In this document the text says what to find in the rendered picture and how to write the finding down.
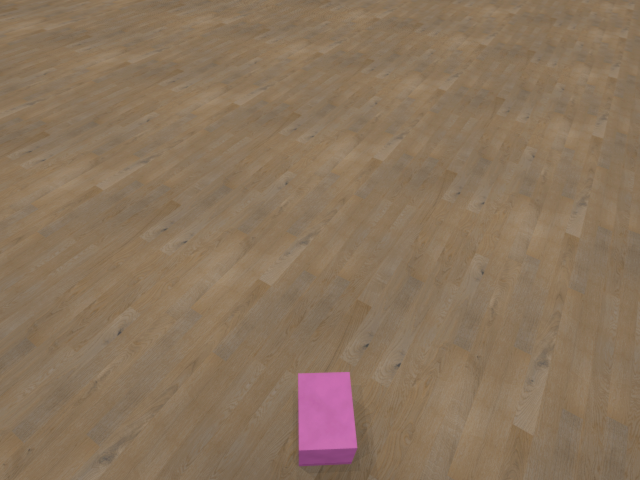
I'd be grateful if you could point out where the carton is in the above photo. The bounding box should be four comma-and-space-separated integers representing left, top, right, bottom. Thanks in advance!
298, 372, 357, 466

